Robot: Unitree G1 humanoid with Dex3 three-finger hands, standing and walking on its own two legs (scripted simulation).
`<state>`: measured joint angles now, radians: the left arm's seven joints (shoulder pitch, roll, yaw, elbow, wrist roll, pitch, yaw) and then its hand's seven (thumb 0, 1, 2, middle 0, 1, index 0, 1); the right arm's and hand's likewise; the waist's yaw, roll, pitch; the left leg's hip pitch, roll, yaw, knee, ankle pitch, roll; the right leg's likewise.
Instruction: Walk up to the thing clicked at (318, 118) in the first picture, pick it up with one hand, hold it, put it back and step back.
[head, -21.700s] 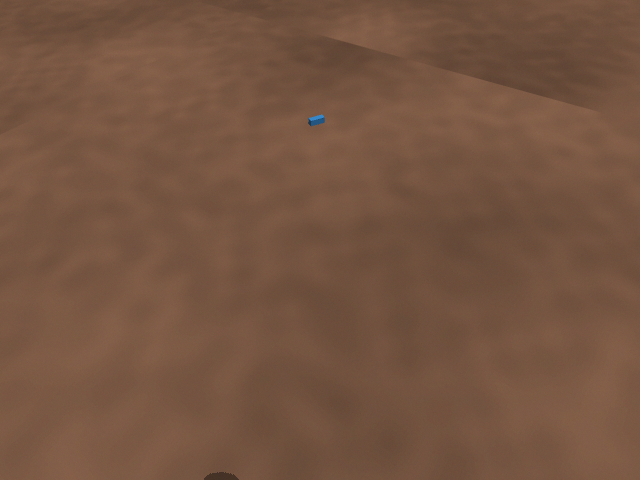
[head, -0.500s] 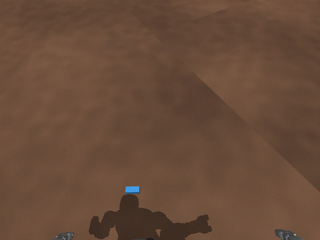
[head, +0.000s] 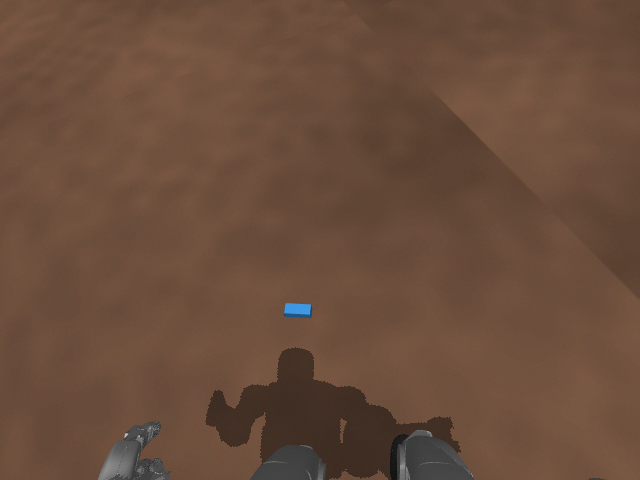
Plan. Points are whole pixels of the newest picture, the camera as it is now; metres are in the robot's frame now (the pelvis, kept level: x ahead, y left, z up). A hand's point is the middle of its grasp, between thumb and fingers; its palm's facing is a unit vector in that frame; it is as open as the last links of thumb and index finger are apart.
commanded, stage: walk up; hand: left
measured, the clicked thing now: (298, 310) +0.59 +0.21 -0.74
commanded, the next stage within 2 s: stand in 1.72 s
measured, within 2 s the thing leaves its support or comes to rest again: neither
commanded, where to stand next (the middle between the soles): +0.19 +0.00 m, yaw -3 degrees
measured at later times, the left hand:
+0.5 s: hand out of the picture -0.07 +0.29 -0.15, palm faces -0.10 -0.91 -0.41, open 7.4 cm
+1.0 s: hand out of the picture -0.10 +0.28 -0.13, palm faces -0.08 -0.94 -0.34, open 7.4 cm
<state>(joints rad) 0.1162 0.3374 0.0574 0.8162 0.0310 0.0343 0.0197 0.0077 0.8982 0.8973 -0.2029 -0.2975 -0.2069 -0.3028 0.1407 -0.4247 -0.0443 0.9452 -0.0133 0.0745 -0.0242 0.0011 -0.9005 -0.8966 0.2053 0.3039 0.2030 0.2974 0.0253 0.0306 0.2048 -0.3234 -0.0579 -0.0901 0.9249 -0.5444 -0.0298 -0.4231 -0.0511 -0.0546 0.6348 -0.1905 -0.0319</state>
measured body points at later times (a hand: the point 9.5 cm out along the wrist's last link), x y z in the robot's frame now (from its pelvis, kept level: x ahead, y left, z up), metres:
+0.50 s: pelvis -0.15 +0.03 +0.00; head -0.10 +0.01 +0.44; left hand -0.07 +0.34 -0.12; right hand -0.04 -0.30 -0.12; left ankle -0.07 +0.14 -0.72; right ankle -0.19 -0.10 -0.72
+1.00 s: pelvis -0.20 +0.03 +0.02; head -0.20 +0.03 +0.46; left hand -0.09 +0.33 -0.11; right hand -0.17 -0.28 -0.11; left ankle -0.16 +0.16 -0.72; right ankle -0.19 -0.10 -0.72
